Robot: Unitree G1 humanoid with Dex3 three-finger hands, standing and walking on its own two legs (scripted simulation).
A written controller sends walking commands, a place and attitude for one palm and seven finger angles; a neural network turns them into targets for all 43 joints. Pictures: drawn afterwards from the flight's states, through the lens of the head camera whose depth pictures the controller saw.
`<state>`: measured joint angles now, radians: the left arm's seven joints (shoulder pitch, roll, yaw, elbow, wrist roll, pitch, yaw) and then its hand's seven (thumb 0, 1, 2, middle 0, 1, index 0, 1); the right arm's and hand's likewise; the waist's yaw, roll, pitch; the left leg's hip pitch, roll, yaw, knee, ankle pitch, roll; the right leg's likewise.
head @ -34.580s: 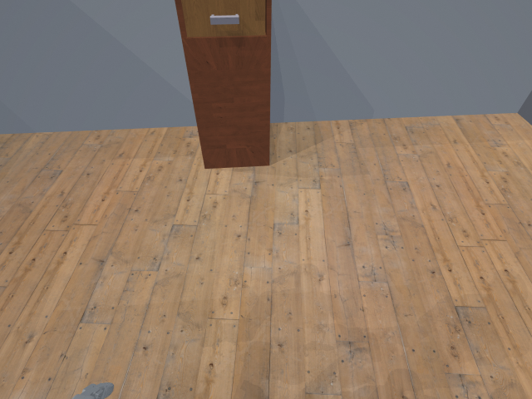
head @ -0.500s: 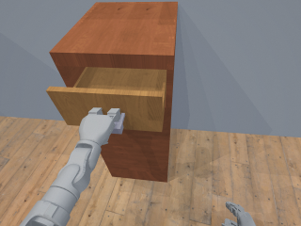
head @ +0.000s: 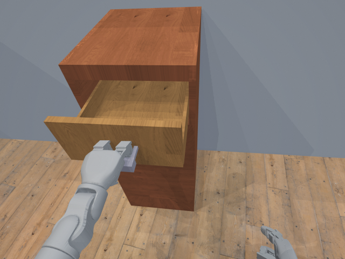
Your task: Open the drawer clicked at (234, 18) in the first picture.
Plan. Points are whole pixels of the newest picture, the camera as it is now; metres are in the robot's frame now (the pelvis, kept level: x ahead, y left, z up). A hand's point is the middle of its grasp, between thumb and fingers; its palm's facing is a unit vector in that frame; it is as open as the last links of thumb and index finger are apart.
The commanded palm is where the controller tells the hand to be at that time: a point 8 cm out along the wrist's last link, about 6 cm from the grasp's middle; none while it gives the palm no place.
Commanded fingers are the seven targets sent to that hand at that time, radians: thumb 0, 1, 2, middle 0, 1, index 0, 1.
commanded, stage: pull the drawer open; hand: left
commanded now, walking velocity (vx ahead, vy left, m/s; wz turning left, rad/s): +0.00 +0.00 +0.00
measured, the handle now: (114, 156) +0.35 +0.17 +0.06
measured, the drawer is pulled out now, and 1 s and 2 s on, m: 0.17 0.28 0.30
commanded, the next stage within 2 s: open the thumb to release the handle in 1.46 s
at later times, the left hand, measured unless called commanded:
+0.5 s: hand (105, 196) +0.25 +0.17 +0.04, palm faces +0.01 -0.12 -0.99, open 5.7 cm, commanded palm +0.21 +0.19 +0.10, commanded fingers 0.00 0.90 0.90 -0.40 -1.35 -0.40 -1.35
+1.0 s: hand (96, 223) +0.19 +0.18 +0.04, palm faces +0.04 -0.13 -0.99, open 5.9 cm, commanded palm +0.15 +0.19 +0.10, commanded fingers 0.00 0.90 0.90 -0.40 -1.35 -0.40 -1.35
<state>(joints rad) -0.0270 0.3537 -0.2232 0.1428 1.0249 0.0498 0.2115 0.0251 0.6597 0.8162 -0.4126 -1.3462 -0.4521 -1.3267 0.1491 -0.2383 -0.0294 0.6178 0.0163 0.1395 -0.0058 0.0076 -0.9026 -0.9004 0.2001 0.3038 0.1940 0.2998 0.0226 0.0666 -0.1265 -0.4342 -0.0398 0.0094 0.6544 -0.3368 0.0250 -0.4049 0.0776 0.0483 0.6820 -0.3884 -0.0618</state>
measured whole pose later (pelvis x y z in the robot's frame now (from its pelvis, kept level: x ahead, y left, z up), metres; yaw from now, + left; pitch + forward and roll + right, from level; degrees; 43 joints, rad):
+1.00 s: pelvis -0.01 -0.01 -0.01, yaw -1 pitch +6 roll +1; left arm 0.48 0.40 -0.15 -0.28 1.02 0.00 0.29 0.01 0.64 0.81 -0.40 -1.35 -0.43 -1.35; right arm 0.11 -0.23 0.01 0.56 -0.01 0.13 0.04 0.01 -0.90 -0.90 0.20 0.30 0.19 0.30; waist 0.06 0.07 -0.12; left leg -0.47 -0.03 0.02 0.74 -0.38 0.01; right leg -0.45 0.09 0.05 0.78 -0.43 -0.07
